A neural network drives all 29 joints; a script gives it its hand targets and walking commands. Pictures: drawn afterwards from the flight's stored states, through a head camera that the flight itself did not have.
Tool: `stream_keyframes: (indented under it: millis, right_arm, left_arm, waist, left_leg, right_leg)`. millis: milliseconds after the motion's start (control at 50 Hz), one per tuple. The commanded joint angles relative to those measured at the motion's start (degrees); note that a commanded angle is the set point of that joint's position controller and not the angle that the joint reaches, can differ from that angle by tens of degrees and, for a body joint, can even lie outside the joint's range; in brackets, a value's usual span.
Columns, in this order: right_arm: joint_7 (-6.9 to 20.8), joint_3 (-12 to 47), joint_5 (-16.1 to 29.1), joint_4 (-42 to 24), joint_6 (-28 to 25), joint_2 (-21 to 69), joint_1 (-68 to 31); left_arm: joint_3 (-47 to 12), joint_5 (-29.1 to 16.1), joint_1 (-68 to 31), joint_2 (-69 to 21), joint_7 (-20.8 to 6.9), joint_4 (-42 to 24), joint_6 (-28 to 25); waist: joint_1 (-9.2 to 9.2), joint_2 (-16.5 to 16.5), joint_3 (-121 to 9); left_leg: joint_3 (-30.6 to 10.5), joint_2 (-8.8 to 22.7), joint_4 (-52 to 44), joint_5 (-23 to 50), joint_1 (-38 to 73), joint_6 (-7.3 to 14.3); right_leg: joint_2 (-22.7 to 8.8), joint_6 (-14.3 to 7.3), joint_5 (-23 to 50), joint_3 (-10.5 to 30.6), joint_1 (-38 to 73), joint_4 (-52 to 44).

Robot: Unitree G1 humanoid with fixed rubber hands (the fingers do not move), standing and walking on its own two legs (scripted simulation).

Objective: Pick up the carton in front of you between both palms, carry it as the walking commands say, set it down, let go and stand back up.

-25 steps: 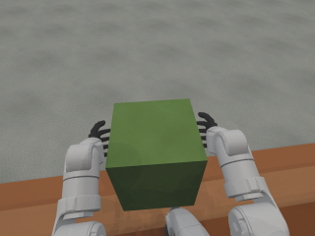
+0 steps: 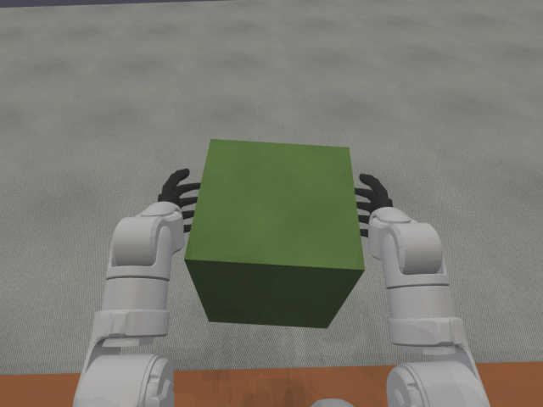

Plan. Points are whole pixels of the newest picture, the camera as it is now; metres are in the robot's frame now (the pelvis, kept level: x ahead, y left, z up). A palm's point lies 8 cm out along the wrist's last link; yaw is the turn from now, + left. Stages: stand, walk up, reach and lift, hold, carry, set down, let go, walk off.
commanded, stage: carry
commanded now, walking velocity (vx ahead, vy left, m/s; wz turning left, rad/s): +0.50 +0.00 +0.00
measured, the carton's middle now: (273, 241) +0.37 -0.01 +0.04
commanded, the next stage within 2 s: none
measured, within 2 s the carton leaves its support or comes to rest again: neither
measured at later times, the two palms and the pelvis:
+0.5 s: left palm (203, 179) +0.73 +0.17 -0.14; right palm (308, 164) +0.76 -0.13 -0.14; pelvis +0.41 -0.02 -0.21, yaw -1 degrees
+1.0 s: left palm (231, 139) +1.16 +0.12 -0.32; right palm (305, 138) +1.13 -0.17 -0.31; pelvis +0.81 +0.02 -0.35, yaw -1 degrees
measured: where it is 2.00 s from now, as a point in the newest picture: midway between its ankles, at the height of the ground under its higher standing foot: (261, 218)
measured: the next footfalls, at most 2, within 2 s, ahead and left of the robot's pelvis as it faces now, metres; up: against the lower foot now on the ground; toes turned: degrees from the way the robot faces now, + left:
right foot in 0.32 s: +0.40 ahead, -0.06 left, -0.18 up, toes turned +0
left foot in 0.68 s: +0.78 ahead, +0.08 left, -0.36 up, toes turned +2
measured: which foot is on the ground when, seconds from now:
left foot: down 0.00-0.30, up 0.32-0.66, down 0.68-1.00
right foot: up 0.00-0.30, down 0.32-0.70, up 0.72-1.00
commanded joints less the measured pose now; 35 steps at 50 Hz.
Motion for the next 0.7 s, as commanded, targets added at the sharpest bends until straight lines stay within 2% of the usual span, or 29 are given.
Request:
stream_keyframes:
  millis: [0, 20, 40, 60, 80, 100, 120, 160, 200, 220, 240, 260, 280, 300, 320, 340, 360, 400, 420, 440, 460, 480, 500, 520, 580, 620, 640, 660, 680]
  right_arm:
    - [13.0, 36.69, 26.17, -5.51, -0.14, 54.15, -39.59]
    - [13.46, 37.85, 27.92, -5.08, -0.63, 56.45, -41.63]
    - [14.13, 39.06, 30.01, -5.06, -1.08, 59.65, -44.57]
    - [14.75, 39.87, 31.39, -5.66, -1.61, 62.08, -47.98]
    - [15.24, 40.66, 32.51, -5.66, -2.15, 64.09, -49.13]
    - [15.66, 40.38, 32.93, -6.4, -2.58, 65.75, -50.5]
    - [16.08, 40.26, 34.12, -7.14, -2.81, 66.63, -52.12]
    - [16.36, 40.44, 35.18, -7.24, -3.2, 67.34, -51.65]
    - [16.42, 39.66, 34.85, -7.24, -3.67, 66.94, -49.18]
    - [16.28, 38.92, 34.6, -6.75, -3.68, 66.7, -47.2]
    - [16.07, 38.33, 34.29, -5.86, -3.61, 65.3, -45.02]
    - [15.98, 38.03, 33.0, -5.06, -3.28, 64.86, -41.77]
    - [15.87, 37.47, 31.82, -4.91, -3.36, 64.3, -42.12]
    - [15.55, 35.81, 29.68, -4.02, -3.08, 63.51, -41.56]
    - [15.0, 34.61, 27.85, -1.79, -1.64, 61.18, -38.8]
    - [14.2, 31.52, 24.83, -0.08, -0.65, 57.18, -33.85]
    - [13.56, 28.75, 21.75, 1.33, -0.34, 53.75, -31.08]
    - [13.38, 25.89, 17.92, 1.89, -1.03, 52.58, -30.13]
    - [13.8, 24.71, 16.62, 1.07, -1.56, 52.16, -31.39]
    - [14.08, 25.56, 16.56, 0.75, -2.24, 53.27, -35.02]
    - [14.22, 26.1, 17.22, -1.19, -2.9, 53.68, -36.52]
    - [14.15, 26.91, 16.76, -2.8, -3.67, 55.04, -38.65]
    - [13.78, 27.27, 16.25, -3.58, -4.33, 55.81, -39.65]
    - [13.41, 27.73, 16.12, -5.28, -4.74, 56.03, -40.64]
    - [11.63, 30.72, 16.63, -11.29, -4.8, 54.16, -43.52]
    - [10.6, 31.76, 17.7, -13.16, -3.87, 52.47, -42.81]
    - [10.48, 32.11, 18.22, -13.42, -3.33, 50.83, -42.02]
    - [10.82, 32.72, 18.74, -13.03, -2.73, 50.61, -40.44]
    - [11.38, 32.96, 19.02, -11.79, -2.06, 49.47, -39.14]
  left_arm:
    - [-27.97, -13.97, -28.78, -56.02, -12.5, -4.08, 2.07]
    - [-26.47, -12.28, -27.36, -55.82, -12.62, -4.4, 1.96]
    - [-25.68, -10.71, -28.34, -55.87, -12.61, -4.52, 1.65]
    - [-25.82, -10.38, -31.0, -57.57, -12.78, -5.39, 1.06]
    - [-26.3, -10.19, -33.09, -58.28, -12.97, -6.45, 0.45]
    - [-27.34, -10.71, -34.45, -59.29, -12.97, -7.35, -0.13]
    - [-28.02, -10.88, -35.56, -60.31, -12.95, -9.23, -0.89]
    - [-29.38, -11.82, -36.92, -62.06, -12.36, -11.4, -1.58]
    - [-31.57, -12.44, -39.2, -61.61, -11.27, -15.83, -1.78]
    - [-32.84, -12.81, -40.6, -60.75, -10.85, -17.43, -1.35]
    - [-33.05, -12.22, -39.47, -59.7, -10.54, -18.32, -1.01]
    - [-33.2, -12.53, -36.02, -57.9, -10.33, -17.45, -0.56]
    - [-34.2, -13.18, -35.34, -57.56, -10.49, -18.22, -0.17]
    - [-34.42, -14.29, -33.94, -57.6, -11.03, -17.01, 0.6]
    - [-34.7, -14.72, -32.96, -55.84, -11.15, -14.01, 1.14]
    - [-34.78, -16.32, -32.39, -55.99, -11.42, -12.03, 1.5]
    - [-36.41, -18.08, -34.13, -58.17, -11.99, -12.05, 1.36]
    - [-38.79, -22.26, -38.1, -62.94, -13.46, -11.66, 0.94]
    - [-40.5, -24.07, -42.17, -66.09, -14.06, -11.35, 0.4]
    - [-40.73, -25.64, -44.72, -68.56, -14.63, -11.05, -0.13]
    - [-41.25, -27.19, -46.09, -69.34, -15.15, -11.23, -0.8]
    - [-41.22, -27.89, -46.14, -71.18, -15.59, -10.73, -1.33]
    - [-41.32, -28.66, -46.74, -72.14, -15.99, -10.62, -1.67]
    - [-40.88, -29.07, -46.89, -72.63, -16.37, -10.95, -2.17]
    - [-40.28, -29.45, -44.94, -71.65, -16.39, -12.0, -3.02]
    - [-39.07, -28.01, -40.2, -69.96, -15.64, -11.54, -2.46]
    - [-38.49, -26.79, -37.23, -68.73, -15.05, -10.0, -2.21]
    - [-37.94, -25.04, -34.71, -67.04, -14.58, -9.06, -2.3]
    - [-37.41, -24.37, -34.38, -66.25, -14.36, -9.1, -2.09]
  waist:
    - [-3.35, 0.49, -23.65]
    - [-1.73, -3.6, -24.68]
    - [-1.73, -5.41, -24.32]
    - [-2.1, -2.32, -24.15]
    - [-1.74, -0.6, -24.77]
    - [-2.3, -3.24, -23.25]
    - [-4.18, -6.53, -21.67]
    - [-5.09, -2.5, -22.07]
    - [-6.02, 2.64, -20.07]
    - [-5.98, 3.22, -19.46]
    - [-0.8, 8.23, -25.66]
    - [4.85, 5.0, -28.41]
    - [11.81, -2.73, -26.69]
    - [15.77, -9.61, -20.88]
    - [9.48, -10.72, -23.23]
    - [6.87, -8.99, -26.81]
    - [7.24, -3.57, -28.34]
    - [5.37, 2.98, -25.09]
    - [6.32, 2.41, -22.82]
    - [7.86, 1.49, -19.91]
    - [7.71, -2.43, -21.57]
    - [9.15, 1.14, -21.17]
    - [9.9, -2.12, -21.45]
    - [10.09, -0.02, -20.8]
    - [10.52, -9.29, -19.46]
    - [8.48, -10.03, -21.25]
    - [8.07, -8.1, -19.46]
    - [5.37, -4.89, -20.13]
    - [3.2, 1.29, -21.48]
  left_leg:
    - [-29.25, 17.41, 2.53, 39.5, 39.95, 4.56]
    - [-35.32, 20.84, 0.76, 32.12, 30.71, 9.34]
    - [-39.05, 20.79, -3.37, 32.41, 23.97, 9.92]
    - [-39.8, 21.68, -4.03, 37.23, 20.55, 11.17]
    - [-36.55, 21.29, 1.17, 41.17, 20.69, 8.63]
    - [-31.95, 17.49, 4.24, 35.49, 19.29, 5.91]
    - [-23.85, 9.18, 11.52, 21.76, 17.76, 2.29]
    - [-18.04, 6.03, 12.97, 12.6, 11.29, 2.39]
    - [-14.82, 4.92, 14.03, 15.3, 9.62, 2.29]
    - [-9.54, 2.12, 18.32, 12.21, 4.74, 1.99]
    - [-5.67, 5.28, 28.68, 20.76, 1.4, -0.31]
    - [-3.53, 6.67, 36.01, 34.06, -0.99, -2.96]
    - [-1.44, 6.37, 54.93, 29.21, -9.81, -5.17]
    - [0.6, -0.06, 72.6, -8.52, -17.8, -6.61]
    - [-5.11, -1.78, 70.83, -22.04, -30.97, -5.64]
    - [-8.79, 2.01, 64.3, -18.17, -36.89, -5.3]
    - [-12.43, 4.35, 54.79, -10.81, -41.15, -4.52]
    - [-10.57, 6.13, 39.99, -4.87, -34.08, -6.31]
    - [-9.21, 6.52, 29.81, -5.57, -29.03, -6.92]
    - [-6.63, 6.49, 26.46, -4.11, -25.12, -7.8]
    - [-5.58, 6.44, 31.84, 8.62, -23.07, -6.67]
    - [-7.62, 7.5, 17.77, 23.33, -25.86, -5.76]
    - [-4.76, 5.27, 14.4, 28.15, -25.44, -5.27]
    - [-2.32, 4.28, 5.62, 37.92, -17.6, -5.54]
    - [1.79, 2.41, -10.88, 45.4, 2.52, -4.61]
    - [-0.18, 5.03, -19.56, 50.23, 9.62, -3.35]
    - [0.37, 5.39, -25.78, 48.53, 10.94, -2.48]
    - [-0.6, 7.47, -29.25, 47.75, 19.97, -1.83]
    - [-4.14, 14.33, -19.99, 60.01, 32.24, -0.01]
  right_leg:
    - [-4.66, 1.32, 8.62, 8.22, -32.31, -11.47]
    - [-4.9, 2.27, 14.2, 8.97, -28.68, -21.13]
    - [-4.75, 3.54, 14.59, 8.18, -22.62, -27.49]
    - [-4.9, 3.87, 14.19, 7.57, -19.3, -27.72]
    - [-5.94, 2.83, 22.65, 6.77, -20.01, -23.99]
    - [-5.54, 1.34, 26.93, 4.48, -20.28, -29.34]
    - [-4.74, 0.8, 41.8, 3.92, -20.21, -43.36]
    - [-1.39, 0.99, 57.46, -2.09, -7.53, -54.69]
    - [0.12, 1.27, 56.68, -3.92, 0.04, -64.77]
    - [1.11, 0.42, 62.85, -6.19, 8.89, -71.37]
    - [1.89, -0.82, 71.37, -8.5, 22.12, -61.49]
    - [1.62, -2.44, 63.64, -7.34, 29.75, -63.75]
    - [-2.82, -6.34, 61.57, -3.21, 39.41, -70.5]
    - [-8.49, -9.89, 58.69, 3.1, 40.57, -76.57]
    - [-14.89, -9.06, 80.78, 14.92, 52.36, -61.46]
    - [-20.38, -13.76, 74.0, 26.48, 55.34, -61.02]
    - [-20.83, -15.39, 56.68, 30.94, 54.5, -60.6]
    - [-20.82, -16.18, 52.52, 34.96, 36.66, -62.89]
    - [-20.25, -17.34, 52.67, 37.5, 28.47, -63.97]
    - [-17.23, -14.73, 54.23, 33.99, 23.9, -66.11]
    - [-16.9, -13.17, 53.93, 32.52, 23.42, -61.46]
    - [-10.21, -9.64, 38.83, 25.88, 24.15, -52.44]
    - [-7.62, -8.57, 39.31, 22.93, 26.47, -51.54]
    - [-5.18, -7.98, 31.63, 18.73, 20.24, -50.35]
    - [-1.69, -6.76, 26.68, 9.07, 11.95, -45.32]
    - [-4.35, -5.26, 26.97, 8.95, 16.61, -41.07]
    - [-4.29, -4.59, 36.58, 7.9, 19.28, -33.12]
    - [-3.89, -3.62, 33.68, 6.54, 14.53, -22.83]
    - [0.68, -2.71, 2.19, 3.26, 1.87, -9.11]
